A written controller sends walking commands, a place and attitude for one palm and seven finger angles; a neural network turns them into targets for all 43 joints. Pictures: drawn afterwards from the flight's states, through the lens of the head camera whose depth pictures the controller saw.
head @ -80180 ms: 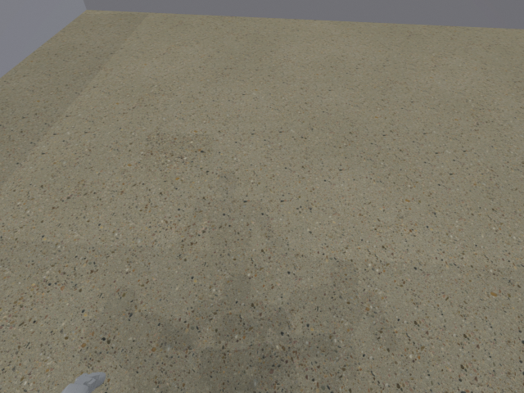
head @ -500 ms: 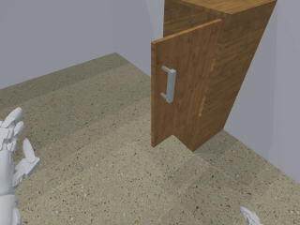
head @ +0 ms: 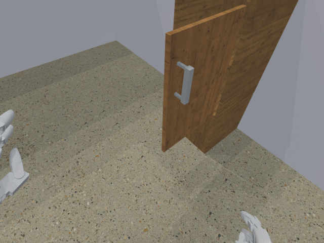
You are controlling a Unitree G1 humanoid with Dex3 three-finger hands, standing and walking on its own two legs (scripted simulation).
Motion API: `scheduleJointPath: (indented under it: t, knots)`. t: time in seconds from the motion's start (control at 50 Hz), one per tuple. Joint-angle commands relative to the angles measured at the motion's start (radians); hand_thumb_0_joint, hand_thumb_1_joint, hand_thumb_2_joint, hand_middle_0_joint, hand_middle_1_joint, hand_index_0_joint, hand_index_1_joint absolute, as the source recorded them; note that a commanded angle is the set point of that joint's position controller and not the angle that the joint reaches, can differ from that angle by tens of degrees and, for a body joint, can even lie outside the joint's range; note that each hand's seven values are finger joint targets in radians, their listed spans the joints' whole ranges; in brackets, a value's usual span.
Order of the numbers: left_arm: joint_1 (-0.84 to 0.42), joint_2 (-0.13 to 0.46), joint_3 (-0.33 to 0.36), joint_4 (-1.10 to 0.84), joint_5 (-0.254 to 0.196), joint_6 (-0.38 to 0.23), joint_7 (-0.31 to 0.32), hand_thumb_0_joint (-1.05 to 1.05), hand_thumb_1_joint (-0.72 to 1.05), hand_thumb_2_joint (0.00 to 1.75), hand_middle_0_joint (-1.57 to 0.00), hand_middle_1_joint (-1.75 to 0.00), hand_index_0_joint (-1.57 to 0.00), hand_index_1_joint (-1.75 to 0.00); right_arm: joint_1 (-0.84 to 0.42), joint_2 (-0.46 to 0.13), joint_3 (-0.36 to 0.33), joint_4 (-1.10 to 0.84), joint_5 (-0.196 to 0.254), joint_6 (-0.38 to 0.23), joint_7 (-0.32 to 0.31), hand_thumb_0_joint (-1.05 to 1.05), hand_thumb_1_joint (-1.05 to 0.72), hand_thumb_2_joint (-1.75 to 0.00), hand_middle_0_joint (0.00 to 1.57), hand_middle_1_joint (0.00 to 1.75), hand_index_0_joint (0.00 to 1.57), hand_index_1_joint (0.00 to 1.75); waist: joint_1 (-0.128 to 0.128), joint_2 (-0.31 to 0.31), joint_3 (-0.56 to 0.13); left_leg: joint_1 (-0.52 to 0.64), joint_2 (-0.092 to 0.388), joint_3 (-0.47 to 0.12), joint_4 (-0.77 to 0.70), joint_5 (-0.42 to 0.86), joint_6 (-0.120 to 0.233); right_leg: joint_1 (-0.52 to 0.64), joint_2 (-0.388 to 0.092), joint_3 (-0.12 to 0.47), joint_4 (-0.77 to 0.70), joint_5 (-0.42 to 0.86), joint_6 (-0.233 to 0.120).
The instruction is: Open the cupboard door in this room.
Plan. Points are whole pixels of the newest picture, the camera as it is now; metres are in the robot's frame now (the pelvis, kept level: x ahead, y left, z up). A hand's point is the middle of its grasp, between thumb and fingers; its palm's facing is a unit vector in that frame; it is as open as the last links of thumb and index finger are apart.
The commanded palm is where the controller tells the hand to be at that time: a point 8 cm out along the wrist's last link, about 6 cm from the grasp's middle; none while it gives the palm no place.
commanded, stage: stop stepping back and stand still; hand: left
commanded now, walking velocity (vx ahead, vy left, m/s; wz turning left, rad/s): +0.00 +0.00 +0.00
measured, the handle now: (182, 83) +0.60 -0.02 +0.06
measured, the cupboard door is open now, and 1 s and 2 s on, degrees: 91 91 91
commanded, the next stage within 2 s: let the arm hang, fingers relaxed in 0.54 s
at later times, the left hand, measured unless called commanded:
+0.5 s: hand (2, 186) +0.17 +0.28 +0.16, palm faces +0.43 -0.78 -0.46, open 7.4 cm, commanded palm +0.11 +0.32 +0.18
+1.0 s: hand out of the picture -0.01 +0.19 -0.18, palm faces +0.02 -0.98 -0.18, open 7.0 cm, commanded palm none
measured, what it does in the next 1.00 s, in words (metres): stands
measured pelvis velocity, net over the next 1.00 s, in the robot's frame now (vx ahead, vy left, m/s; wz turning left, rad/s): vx -0.03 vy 0.01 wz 0.04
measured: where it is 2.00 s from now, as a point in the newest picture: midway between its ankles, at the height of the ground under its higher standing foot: outside the picture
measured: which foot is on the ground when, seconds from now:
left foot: down 0.00-1.00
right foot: down 0.00-1.00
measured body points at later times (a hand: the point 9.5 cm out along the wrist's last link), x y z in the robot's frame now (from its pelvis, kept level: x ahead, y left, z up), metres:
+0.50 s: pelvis -0.02 +0.02 +0.01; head -0.01 +0.02 +0.45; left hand +0.14 +0.32 +0.19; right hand +0.14 -0.21 -0.08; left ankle +0.01 +0.12 -0.74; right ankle -0.03 -0.11 -0.74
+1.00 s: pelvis -0.03 +0.01 +0.00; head -0.01 +0.03 +0.45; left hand -0.01 +0.24 -0.16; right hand +0.01 -0.25 -0.14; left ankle +0.01 +0.12 -0.74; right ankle -0.03 -0.11 -0.74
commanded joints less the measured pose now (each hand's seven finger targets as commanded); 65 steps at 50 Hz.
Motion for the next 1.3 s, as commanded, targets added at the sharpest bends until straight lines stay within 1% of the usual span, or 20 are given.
scheduleJointPath:
  t: [0.0,0.14,0.32,0.42,0.54,0.6,0.62,0.64,0.66,0.68,0.72,0.76,0.78,0.8,0.82,0.88,0.92,0.98,1.18,1.28]
  knots:
    - [-0.090,0.211,0.159,-0.231,-0.004,-0.083,0.030,0.00,0.90,0.90,-0.20,-0.30,-0.20,-0.30,-0.103,-0.123,-0.051,-0.171,0.000,-0.068,-0.010,0.00,-0.90,-0.90,0.20,0.30,0.20,0.30,-0.011,0.111,-0.120,0.012,0.069,-0.079,-0.109,0.247,0.030,0.065,-0.020,0.061,-0.069,0.267,0.017]
    - [0.002,0.166,0.141,-0.125,-0.016,-0.077,0.019,0.00,0.90,0.90,-0.20,-0.30,-0.20,-0.30,-0.104,-0.129,-0.057,-0.170,0.002,-0.056,0.001,0.00,-0.90,-0.90,0.20,0.30,0.20,0.30,-0.016,0.041,-0.090,-0.037,0.051,-0.074,-0.122,0.143,0.018,0.045,-0.027,0.071,-0.129,0.210,0.014]
    - [-0.073,0.193,0.134,-0.219,-0.007,-0.086,0.022,0.00,0.90,0.90,-0.20,-0.30,-0.20,-0.30,-0.115,-0.130,-0.053,-0.181,-0.005,-0.070,-0.013,0.00,-0.90,-0.90,0.20,0.30,0.20,0.30,-0.012,0.106,-0.097,-0.029,0.049,-0.091,-0.171,0.061,0.025,0.044,-0.012,0.056,-0.132,0.155,0.021]
    - [-0.081,0.175,0.121,-0.207,-0.002,-0.085,0.027,0.00,0.90,0.90,-0.20,-0.30,-0.20,-0.30,-0.110,-0.128,-0.053,-0.172,-0.006,-0.078,-0.014,0.00,-0.90,-0.90,0.20,0.30,0.20,0.30,-0.013,0.104,-0.093,-0.024,0.042,-0.086,-0.165,0.040,0.021,0.040,-0.015,0.062,-0.149,0.147,0.018]
    - [-0.060,0.161,0.119,-0.144,-0.005,-0.078,0.024,0.00,0.90,0.90,-0.20,-0.30,-0.20,-0.30,-0.104,-0.130,-0.054,-0.164,-0.003,-0.072,-0.011,0.00,-0.90,-0.90,0.20,0.30,0.20,0.30,-0.013,0.050,-0.077,-0.028,0.041,-0.087,-0.168,0.043,0.016,0.029,-0.012,0.057,-0.164,0.140,0.020]
    - [-0.058,0.180,0.132,-0.147,-0.003,-0.076,0.022,0.00,0.90,0.90,-0.20,-0.30,-0.20,-0.30,-0.114,-0.132,-0.054,-0.166,-0.006,-0.073,-0.010,0.00,-0.90,-0.90,0.20,0.30,0.20,0.30,-0.010,0.065,-0.076,-0.040,0.039,-0.090,-0.179,0.021,0.016,0.034,-0.012,0.054,-0.170,0.125,0.020]
    - [-0.113,0.009,-0.291,0.628,0.081,0.083,-0.115,0.00,0.90,0.90,-0.20,-0.30,-0.20,-0.30,-0.173,-0.314,-0.094,0.092,-0.011,-0.093,0.082,0.00,-0.90,-0.90,0.20,0.30,0.20,0.30,-0.050,0.084,0.000,-0.160,0.077,-0.156,-0.025,0.254,0.035,-0.094,-0.093,0.017,-0.018,0.244,-0.012]
    - [-0.125,0.001,-0.262,0.662,0.068,0.157,-0.128,0.00,0.90,0.90,-0.20,-0.30,-0.20,-0.30,-0.089,-0.264,-0.096,0.100,-0.009,-0.021,0.084,0.00,-0.90,-0.90,0.20,0.30,0.20,0.30,-0.042,0.100,-0.085,-0.069,0.091,-0.123,-0.035,0.290,0.028,-0.106,-0.090,0.061,-0.029,0.187,-0.010]
    - [-0.133,-0.011,-0.268,0.650,0.063,0.179,-0.130,0.00,0.90,0.90,-0.20,-0.30,-0.20,-0.30,-0.073,-0.251,-0.088,0.082,-0.010,0.000,0.082,0.00,-0.90,-0.90,0.20,0.30,0.20,0.30,-0.043,0.115,-0.070,-0.086,0.107,-0.136,-0.053,0.241,0.038,-0.119,-0.072,0.039,-0.008,0.096,-0.004]
    - [-0.153,-0.020,-0.280,0.692,0.065,0.178,-0.132,0.00,0.90,0.90,-0.20,-0.30,-0.20,-0.30,-0.087,-0.248,-0.078,0.093,-0.021,0.011,0.082,0.00,-0.90,-0.90,0.20,0.30,0.20,0.30,-0.031,0.092,-0.093,-0.148,0.124,-0.180,-0.076,0.144,0.060,-0.103,-0.058,0.034,0.027,0.013,-0.005]
    - [-0.194,0.010,-0.293,0.792,0.074,0.172,-0.134,0.00,0.90,0.90,-0.20,-0.30,-0.20,-0.30,-0.097,-0.250,-0.065,0.101,-0.031,0.029,0.082,0.00,-0.90,-0.90,0.20,0.30,0.20,0.30,-0.019,-0.068,-0.099,-0.160,0.107,-0.201,-0.083,0.120,0.068,-0.049,-0.056,0.052,0.004,0.040,-0.016]
    - [-0.251,0.034,-0.304,0.909,0.075,0.168,-0.132,0.00,0.90,0.90,-0.20,-0.30,-0.20,-0.30,-0.094,-0.251,-0.062,0.134,-0.036,0.043,0.085,0.00,-0.90,-0.90,0.20,0.30,0.20,0.30,-0.025,-0.212,-0.120,-0.095,0.066,-0.170,-0.028,0.146,0.056,-0.072,-0.102,0.094,-0.038,0.077,-0.036]
    - [-0.276,0.035,-0.313,0.966,0.072,0.171,-0.130,0.00,0.90,0.90,-0.20,-0.30,-0.20,-0.30,-0.078,-0.243,-0.060,0.147,-0.036,0.054,0.085,0.00,-0.90,-0.90,0.20,0.30,0.20,0.30,-0.034,-0.241,-0.124,-0.054,0.050,-0.154,-0.007,0.165,0.051,-0.094,-0.122,0.108,-0.053,0.084,-0.049]
    - [-0.291,0.033,-0.325,1.019,0.068,0.176,-0.126,0.00,0.90,0.90,-0.20,-0.30,-0.20,-0.30,-0.072,-0.229,-0.056,0.159,-0.038,0.064,0.085,0.00,-0.90,-0.90,0.20,0.30,0.20,0.30,-0.035,-0.212,-0.120,-0.023,0.036,-0.133,0.005,0.191,0.042,-0.106,-0.136,0.114,-0.059,0.103,-0.057]
    - [-0.304,0.017,-0.340,1.073,0.064,0.182,-0.121,0.00,0.90,0.90,-0.20,-0.30,-0.20,-0.30,-0.067,-0.206,-0.046,0.181,-0.041,0.075,0.084,0.00,-0.90,-0.90,0.20,0.30,0.20,0.30,-0.041,-0.148,-0.107,-0.006,0.034,-0.121,-0.007,0.200,0.035,-0.115,-0.138,0.113,-0.059,0.099,-0.054]
    - [-0.284,-0.011,-0.363,1.214,0.055,0.190,-0.114,0.00,0.90,0.90,-0.20,-0.30,-0.20,-0.30,-0.071,-0.175,-0.030,0.235,-0.042,0.091,0.078,0.00,-0.90,-0.90,0.20,0.30,0.20,0.30,-0.027,0.069,-0.077,-0.017,0.048,-0.137,-0.080,0.180,0.033,-0.072,-0.101,0.101,-0.055,0.074,-0.024]
    - [-0.260,-0.018,-0.366,1.298,0.051,0.189,-0.111,0.00,0.90,0.90,-0.20,-0.30,-0.20,-0.30,-0.064,-0.158,-0.027,0.268,-0.037,0.097,0.072,0.00,-0.90,-0.90,0.20,0.30,0.20,0.30,-0.019,0.138,-0.055,-0.041,0.046,-0.138,-0.099,0.132,0.030,-0.037,-0.100,0.100,-0.082,0.062,-0.025]
    - [-0.232,-0.046,-0.360,1.393,0.048,0.188,-0.110,0.00,0.90,0.90,-0.20,-0.30,-0.20,-0.30,-0.030,-0.126,-0.028,0.317,-0.037,0.108,0.063,0.00,-0.90,-0.90,0.20,0.30,0.20,0.30,-0.021,0.184,-0.024,-0.049,0.039,-0.134,-0.117,0.028,0.023,-0.040,-0.100,0.099,-0.125,0.013,-0.035]
    - [-0.199,-0.105,-0.376,1.553,0.044,0.186,-0.106,0.00,0.90,0.90,-0.20,-0.30,-0.20,-0.30,0.085,-0.093,-0.033,0.428,-0.030,0.115,0.048,0.00,-0.90,-0.90,0.20,0.30,0.20,0.30,-0.033,-0.016,0.040,0.002,0.054,-0.129,-0.142,0.021,0.027,-0.083,-0.098,0.070,-0.174,-0.020,-0.031]
    - [-0.185,-0.124,-0.376,1.575,0.044,0.185,-0.100,0.00,0.90,0.90,-0.20,-0.30,-0.20,-0.30,0.098,-0.071,-0.031,0.458,-0.030,0.111,0.047,0.00,-0.90,-0.90,0.20,0.30,0.20,0.30,-0.031,-0.029,0.051,0.005,0.057,-0.125,-0.154,0.049,0.030,-0.077,-0.094,0.064,-0.159,0.004,-0.024]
